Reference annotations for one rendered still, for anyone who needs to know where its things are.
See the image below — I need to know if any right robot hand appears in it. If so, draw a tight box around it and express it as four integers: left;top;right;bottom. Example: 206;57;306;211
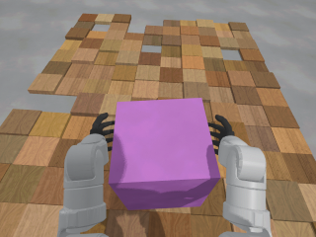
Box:
207;115;235;155

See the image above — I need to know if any left robot hand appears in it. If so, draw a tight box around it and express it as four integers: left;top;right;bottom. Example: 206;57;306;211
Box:
90;113;116;151

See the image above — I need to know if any carton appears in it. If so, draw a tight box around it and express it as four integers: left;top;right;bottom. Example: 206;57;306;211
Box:
108;98;221;210

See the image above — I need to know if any robot right forearm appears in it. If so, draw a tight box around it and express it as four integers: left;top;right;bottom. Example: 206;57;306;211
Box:
218;135;273;237

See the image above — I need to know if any robot left forearm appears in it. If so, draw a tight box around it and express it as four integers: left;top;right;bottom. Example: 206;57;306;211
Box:
56;133;109;237

